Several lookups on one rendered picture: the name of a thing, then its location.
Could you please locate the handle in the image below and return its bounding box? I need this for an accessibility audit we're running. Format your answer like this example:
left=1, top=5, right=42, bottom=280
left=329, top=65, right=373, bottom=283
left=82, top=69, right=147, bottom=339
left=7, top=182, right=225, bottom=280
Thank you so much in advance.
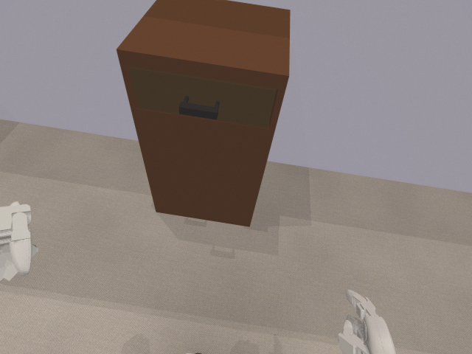
left=179, top=96, right=220, bottom=119

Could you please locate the left robot hand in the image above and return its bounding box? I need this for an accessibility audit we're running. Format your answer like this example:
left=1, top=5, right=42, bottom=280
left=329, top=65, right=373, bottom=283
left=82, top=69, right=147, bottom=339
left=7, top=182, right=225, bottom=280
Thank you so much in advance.
left=0, top=201, right=38, bottom=282

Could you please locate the cabinet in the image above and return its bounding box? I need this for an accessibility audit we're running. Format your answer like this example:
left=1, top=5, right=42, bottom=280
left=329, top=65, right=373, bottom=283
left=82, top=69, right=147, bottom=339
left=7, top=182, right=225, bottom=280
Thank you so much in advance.
left=117, top=0, right=291, bottom=227

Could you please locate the right robot hand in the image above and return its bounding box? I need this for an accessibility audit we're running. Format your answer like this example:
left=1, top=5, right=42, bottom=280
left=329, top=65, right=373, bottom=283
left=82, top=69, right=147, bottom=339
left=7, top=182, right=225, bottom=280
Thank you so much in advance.
left=339, top=289, right=396, bottom=354

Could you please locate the drawer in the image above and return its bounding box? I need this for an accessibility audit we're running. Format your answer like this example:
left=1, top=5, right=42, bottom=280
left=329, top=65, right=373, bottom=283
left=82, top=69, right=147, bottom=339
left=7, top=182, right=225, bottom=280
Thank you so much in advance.
left=129, top=66, right=277, bottom=128

